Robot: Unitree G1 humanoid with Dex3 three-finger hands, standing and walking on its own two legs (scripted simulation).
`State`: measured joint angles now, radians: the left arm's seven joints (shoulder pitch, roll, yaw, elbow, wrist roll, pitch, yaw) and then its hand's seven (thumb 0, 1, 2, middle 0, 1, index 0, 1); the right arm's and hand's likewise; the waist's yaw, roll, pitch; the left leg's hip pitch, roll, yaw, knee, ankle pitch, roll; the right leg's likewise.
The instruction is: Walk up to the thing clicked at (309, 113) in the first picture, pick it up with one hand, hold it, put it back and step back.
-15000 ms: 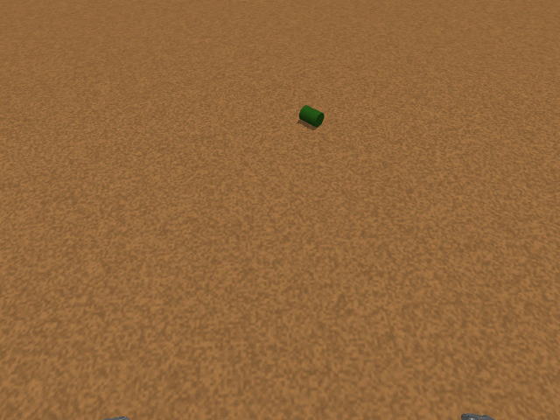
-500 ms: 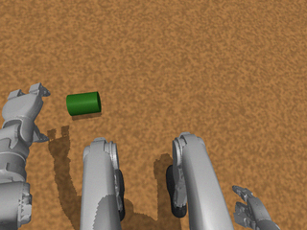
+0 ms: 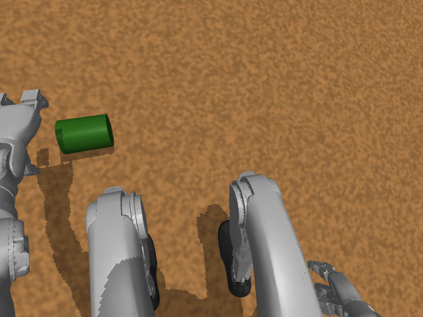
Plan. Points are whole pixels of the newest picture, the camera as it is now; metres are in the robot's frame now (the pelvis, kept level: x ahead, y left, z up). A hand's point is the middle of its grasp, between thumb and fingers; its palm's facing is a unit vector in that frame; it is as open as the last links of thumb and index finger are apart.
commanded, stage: rise first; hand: left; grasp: from above
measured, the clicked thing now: (86, 133) +0.49 +0.27 -0.32
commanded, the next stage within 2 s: none
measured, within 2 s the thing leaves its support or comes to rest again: neither
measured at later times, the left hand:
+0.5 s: hand (38, 136) +0.45 +0.32 -0.18, palm faces -0.44 -0.06 -0.90, open 14.0 cm
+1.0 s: hand (46, 135) +0.45 +0.31 -0.19, palm faces -0.44 -0.06 -0.90, open 14.0 cm
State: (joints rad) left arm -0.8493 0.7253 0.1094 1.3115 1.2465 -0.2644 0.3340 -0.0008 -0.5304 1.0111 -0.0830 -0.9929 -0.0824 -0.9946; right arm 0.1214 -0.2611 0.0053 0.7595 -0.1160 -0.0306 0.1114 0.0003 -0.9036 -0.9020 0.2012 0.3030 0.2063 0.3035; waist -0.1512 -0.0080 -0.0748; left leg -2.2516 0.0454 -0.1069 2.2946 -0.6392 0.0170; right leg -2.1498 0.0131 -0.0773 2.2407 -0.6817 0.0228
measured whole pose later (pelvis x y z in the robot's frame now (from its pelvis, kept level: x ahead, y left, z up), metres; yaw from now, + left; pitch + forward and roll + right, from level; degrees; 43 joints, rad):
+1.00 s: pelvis +0.01 +0.00 -0.03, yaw -2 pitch +33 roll -8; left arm -0.90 0.78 0.12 1.38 1.25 -0.24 0.39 0.00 -0.52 1.00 -0.10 -1.01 -0.10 -1.02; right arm 0.12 -0.27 0.06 0.75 -0.14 -0.04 0.13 0.00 -0.91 -0.90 0.20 0.30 0.21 0.30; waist -0.20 -0.02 -0.02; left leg -2.32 0.05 -0.14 2.39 -0.67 0.01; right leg -2.22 0.03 -0.10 2.32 -0.70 0.02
